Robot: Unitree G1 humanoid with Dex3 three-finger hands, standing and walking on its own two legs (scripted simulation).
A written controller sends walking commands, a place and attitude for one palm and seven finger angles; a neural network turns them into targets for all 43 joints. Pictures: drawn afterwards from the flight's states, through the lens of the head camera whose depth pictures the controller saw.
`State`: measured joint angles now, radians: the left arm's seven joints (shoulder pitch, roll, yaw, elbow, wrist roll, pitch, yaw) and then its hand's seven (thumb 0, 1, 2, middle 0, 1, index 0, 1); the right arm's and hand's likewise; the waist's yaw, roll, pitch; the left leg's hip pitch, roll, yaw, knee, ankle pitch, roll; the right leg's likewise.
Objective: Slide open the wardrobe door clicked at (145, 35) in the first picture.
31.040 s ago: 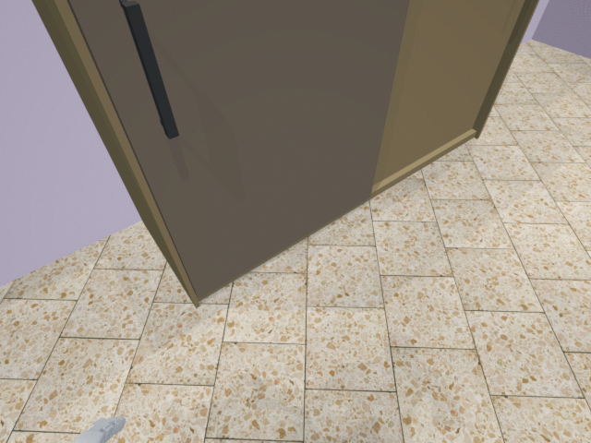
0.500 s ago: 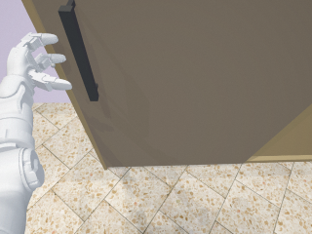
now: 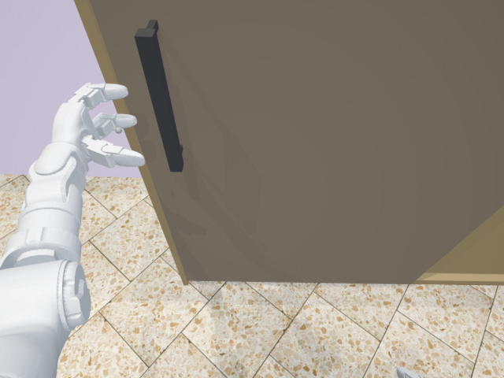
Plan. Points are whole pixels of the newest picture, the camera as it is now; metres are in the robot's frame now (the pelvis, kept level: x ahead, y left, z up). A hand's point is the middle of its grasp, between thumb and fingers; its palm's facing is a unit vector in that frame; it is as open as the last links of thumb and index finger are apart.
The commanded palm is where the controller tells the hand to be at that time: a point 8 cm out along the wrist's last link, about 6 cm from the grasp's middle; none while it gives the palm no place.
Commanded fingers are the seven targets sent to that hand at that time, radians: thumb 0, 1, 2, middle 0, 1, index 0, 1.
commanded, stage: move the hooked fingers beside the handle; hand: left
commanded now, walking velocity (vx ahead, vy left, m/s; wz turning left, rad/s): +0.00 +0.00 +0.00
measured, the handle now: (166, 106) +0.53 +0.14 +0.15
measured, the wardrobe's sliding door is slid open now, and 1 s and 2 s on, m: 0.00 0.00 0.00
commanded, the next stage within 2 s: feel for the door with the fingertips in 0.24 s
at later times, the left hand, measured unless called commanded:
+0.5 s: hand (126, 127) +0.46 +0.19 +0.15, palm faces -0.01 -1.00 +0.01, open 14.0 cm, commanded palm +0.44 +0.24 +0.15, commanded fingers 0.00 -0.50 0.30 -0.30 -1.20 -0.30 -1.20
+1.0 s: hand (142, 121) +0.47 +0.17 +0.16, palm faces +0.02 -1.00 -0.02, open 14.0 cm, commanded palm +0.45 +0.22 +0.15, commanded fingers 0.00 -0.50 0.30 -0.30 -1.20 -0.30 -1.20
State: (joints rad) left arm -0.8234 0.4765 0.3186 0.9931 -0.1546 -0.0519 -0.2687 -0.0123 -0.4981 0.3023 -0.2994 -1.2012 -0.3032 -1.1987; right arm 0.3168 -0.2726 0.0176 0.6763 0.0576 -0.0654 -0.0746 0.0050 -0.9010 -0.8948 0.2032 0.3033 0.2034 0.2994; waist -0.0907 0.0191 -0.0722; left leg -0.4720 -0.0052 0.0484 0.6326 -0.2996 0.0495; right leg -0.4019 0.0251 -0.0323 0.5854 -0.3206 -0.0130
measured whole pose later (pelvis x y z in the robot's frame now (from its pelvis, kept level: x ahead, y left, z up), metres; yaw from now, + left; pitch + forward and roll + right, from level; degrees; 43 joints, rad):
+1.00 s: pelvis -0.01 -0.01 +0.00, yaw +0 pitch +8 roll -1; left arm -0.90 0.45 0.30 1.06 -0.13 -0.12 -0.20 -0.01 -0.50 0.30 -0.30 -1.20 -0.30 -1.20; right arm 0.33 -0.26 0.02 0.71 0.05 -0.08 -0.07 0.00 -0.90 -0.89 0.20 0.30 0.20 0.30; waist -0.10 0.02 -0.06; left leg -0.48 0.01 0.04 0.63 -0.29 0.03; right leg -0.42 0.04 -0.04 0.60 -0.32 -0.03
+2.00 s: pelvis +0.00 -0.01 +0.00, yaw +0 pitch +9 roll -1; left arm -0.90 0.38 0.28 1.04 -0.12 -0.13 -0.15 -0.01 -0.50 0.30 -0.30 -1.20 -0.30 -1.20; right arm 0.35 -0.26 0.01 0.72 0.04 -0.10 -0.05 0.01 -0.90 -0.89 0.20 0.30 0.20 0.30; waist -0.11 0.03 -0.07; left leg -0.50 0.00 0.05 0.64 -0.30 0.04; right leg -0.44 0.03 -0.03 0.61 -0.33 -0.02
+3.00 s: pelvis -0.01 -0.02 +0.00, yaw +0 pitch +8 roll -1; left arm -0.92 0.35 0.25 1.07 -0.13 -0.15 -0.11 -0.01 -0.50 0.30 -0.29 -1.20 -0.30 -1.20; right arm 0.36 -0.26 0.00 0.75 0.04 -0.10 -0.05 0.01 -0.90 -0.90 0.20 0.30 0.20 0.30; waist -0.11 0.03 -0.06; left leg -0.48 0.01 0.04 0.62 -0.28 0.03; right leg -0.42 0.04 -0.03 0.59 -0.31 -0.04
